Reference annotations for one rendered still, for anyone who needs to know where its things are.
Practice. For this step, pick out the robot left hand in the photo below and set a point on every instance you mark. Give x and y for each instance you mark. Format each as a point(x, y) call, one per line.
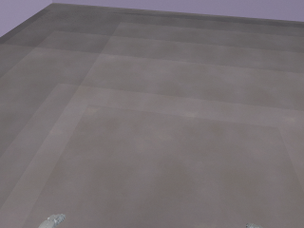
point(52, 221)

